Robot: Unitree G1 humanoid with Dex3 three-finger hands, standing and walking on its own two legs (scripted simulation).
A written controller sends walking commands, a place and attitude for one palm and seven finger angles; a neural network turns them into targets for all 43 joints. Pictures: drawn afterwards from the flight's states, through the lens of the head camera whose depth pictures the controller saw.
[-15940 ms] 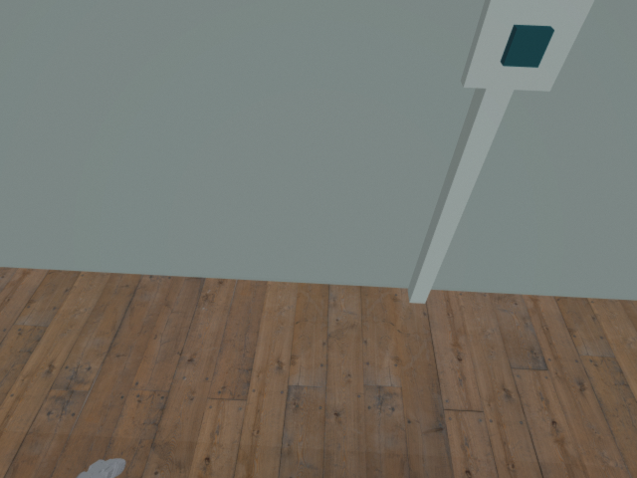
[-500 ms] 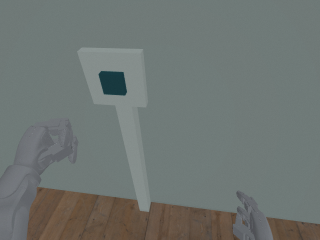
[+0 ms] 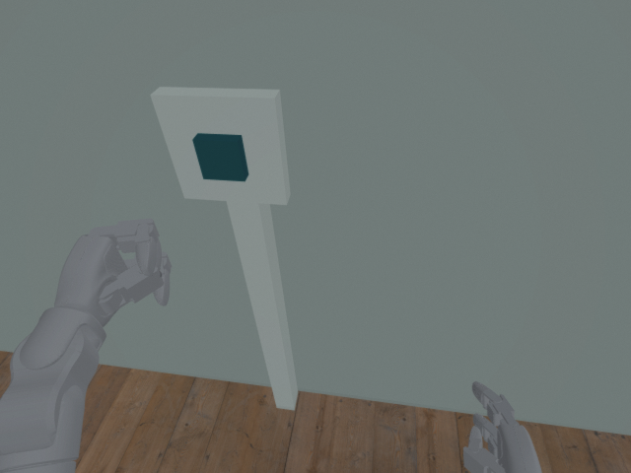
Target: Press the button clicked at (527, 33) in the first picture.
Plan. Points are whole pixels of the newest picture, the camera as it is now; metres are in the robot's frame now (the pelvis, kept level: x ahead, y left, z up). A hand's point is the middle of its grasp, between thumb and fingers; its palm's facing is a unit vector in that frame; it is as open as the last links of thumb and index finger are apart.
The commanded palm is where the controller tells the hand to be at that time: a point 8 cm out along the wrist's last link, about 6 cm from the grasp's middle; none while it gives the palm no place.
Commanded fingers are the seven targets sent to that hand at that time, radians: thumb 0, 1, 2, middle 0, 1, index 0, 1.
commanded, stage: aim a knuckle at the button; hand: left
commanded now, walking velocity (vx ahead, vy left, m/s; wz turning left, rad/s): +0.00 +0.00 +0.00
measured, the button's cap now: (222, 156) +0.49 +0.20 +0.19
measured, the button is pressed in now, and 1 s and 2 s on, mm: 0 0 0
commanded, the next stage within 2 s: press the button with the knuckle in 1.70 s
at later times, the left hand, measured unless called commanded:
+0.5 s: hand (194, 236) +0.33 +0.19 +0.17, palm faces +0.00 -1.00 -0.04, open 3.1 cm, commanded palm +0.31 +0.23 +0.17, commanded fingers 0.00 0.90 0.90 -1.30 -1.50 -1.30 -1.50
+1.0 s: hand (231, 208) +0.40 +0.17 +0.16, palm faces -0.01 -1.00 -0.01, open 3.1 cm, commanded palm +0.38 +0.22 +0.16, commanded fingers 0.00 0.90 0.90 -1.30 -1.50 -1.30 -1.50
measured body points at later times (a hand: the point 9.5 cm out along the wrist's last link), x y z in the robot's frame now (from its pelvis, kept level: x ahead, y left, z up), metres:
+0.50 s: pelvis +0.01 +0.01 +0.00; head -0.01 -0.01 +0.45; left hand +0.33 +0.25 +0.18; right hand +0.18 -0.22 -0.08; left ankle -0.02 +0.13 -0.74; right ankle +0.02 -0.10 -0.74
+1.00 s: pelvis +0.01 +0.01 +0.00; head +0.00 +0.00 +0.45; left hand +0.40 +0.22 +0.17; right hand +0.15 -0.23 -0.10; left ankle -0.02 +0.13 -0.74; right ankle +0.02 -0.10 -0.74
